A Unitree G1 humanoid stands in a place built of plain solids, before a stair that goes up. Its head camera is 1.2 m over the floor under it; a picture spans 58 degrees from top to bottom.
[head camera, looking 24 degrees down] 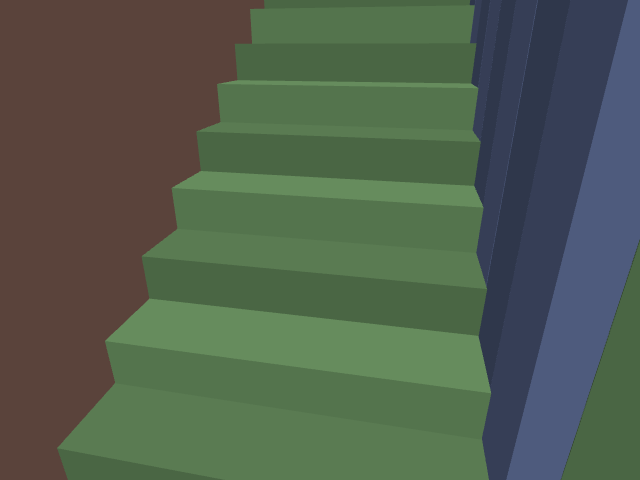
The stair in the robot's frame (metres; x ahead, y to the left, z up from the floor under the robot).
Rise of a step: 0.17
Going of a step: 0.26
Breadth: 1.17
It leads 11 degrees to the right of straight ahead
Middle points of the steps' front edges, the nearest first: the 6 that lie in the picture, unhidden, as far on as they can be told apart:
1.01 0.11 0.35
1.26 0.06 0.52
1.52 0.01 0.70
1.77 -0.04 0.87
2.03 -0.09 1.04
2.28 -0.14 1.22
